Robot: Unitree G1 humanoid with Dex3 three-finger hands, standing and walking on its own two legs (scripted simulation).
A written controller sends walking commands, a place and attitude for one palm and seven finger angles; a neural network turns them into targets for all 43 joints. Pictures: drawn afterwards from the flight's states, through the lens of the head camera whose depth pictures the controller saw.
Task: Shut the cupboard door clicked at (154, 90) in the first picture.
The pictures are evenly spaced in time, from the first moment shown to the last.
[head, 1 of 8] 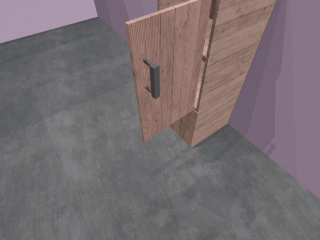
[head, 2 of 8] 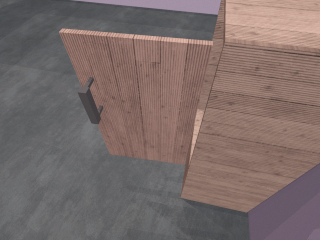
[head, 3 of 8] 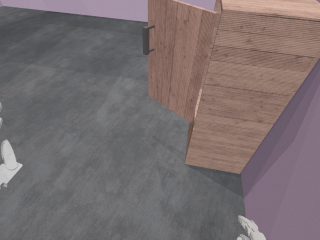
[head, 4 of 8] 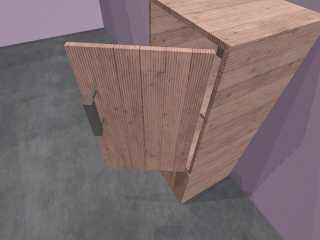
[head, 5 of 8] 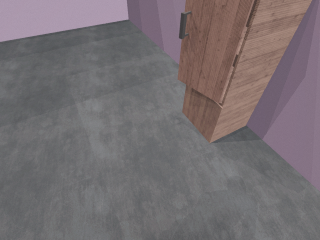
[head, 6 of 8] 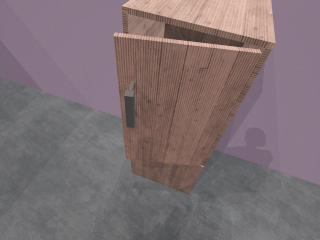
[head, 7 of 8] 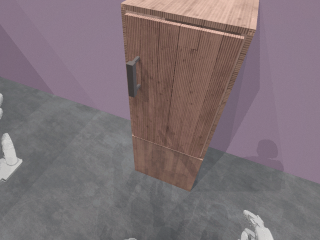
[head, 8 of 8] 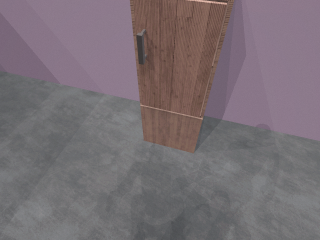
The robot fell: no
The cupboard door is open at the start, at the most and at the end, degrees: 94 94 0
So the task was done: yes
